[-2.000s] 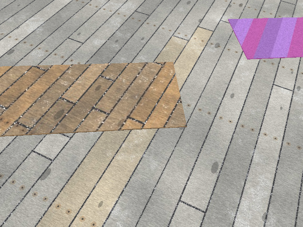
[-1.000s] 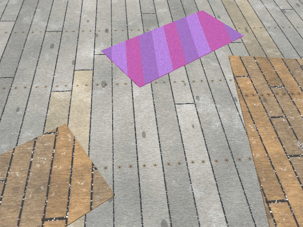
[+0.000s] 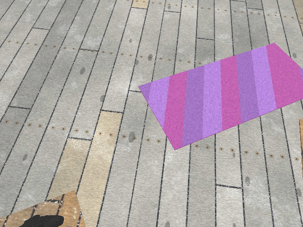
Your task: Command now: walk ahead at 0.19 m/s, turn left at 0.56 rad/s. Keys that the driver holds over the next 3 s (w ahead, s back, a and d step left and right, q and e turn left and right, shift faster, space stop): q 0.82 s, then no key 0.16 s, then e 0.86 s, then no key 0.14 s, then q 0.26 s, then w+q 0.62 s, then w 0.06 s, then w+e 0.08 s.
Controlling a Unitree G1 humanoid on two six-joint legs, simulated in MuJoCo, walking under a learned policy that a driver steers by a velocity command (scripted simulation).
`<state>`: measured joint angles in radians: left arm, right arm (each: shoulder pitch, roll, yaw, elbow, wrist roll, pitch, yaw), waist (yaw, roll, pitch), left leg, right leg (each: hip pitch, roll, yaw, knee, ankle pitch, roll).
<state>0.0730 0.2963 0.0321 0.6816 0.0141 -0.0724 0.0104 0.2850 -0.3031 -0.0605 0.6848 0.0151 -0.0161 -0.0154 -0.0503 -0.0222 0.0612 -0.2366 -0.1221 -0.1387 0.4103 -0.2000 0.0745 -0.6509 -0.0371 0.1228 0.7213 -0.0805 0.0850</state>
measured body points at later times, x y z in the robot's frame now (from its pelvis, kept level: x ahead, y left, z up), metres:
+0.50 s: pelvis +0.10 -0.03 -0.01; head +0.14 -0.01 +0.44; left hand +0.16 +0.28 -0.11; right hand +0.33 -0.25 -0.10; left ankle +0.08 +0.10 -0.72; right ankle +0.20 -0.13 -0.74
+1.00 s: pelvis +0.11 +0.00 -0.01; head +0.13 +0.02 +0.44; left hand +0.09 +0.32 -0.11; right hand +0.40 -0.14 -0.08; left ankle +0.07 +0.09 -0.74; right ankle +0.19 -0.12 -0.73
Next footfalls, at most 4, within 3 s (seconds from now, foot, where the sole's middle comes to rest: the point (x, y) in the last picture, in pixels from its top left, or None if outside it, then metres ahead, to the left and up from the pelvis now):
0.12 right None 0.23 -0.13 -0.78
0.56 left None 0.11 0.11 -0.78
1.04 right None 0.22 -0.09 -0.78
1.70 right None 0.20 -0.14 -0.78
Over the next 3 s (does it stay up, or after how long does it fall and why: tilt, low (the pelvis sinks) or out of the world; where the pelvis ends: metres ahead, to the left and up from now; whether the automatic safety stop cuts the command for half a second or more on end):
stays up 0.35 0.15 0.00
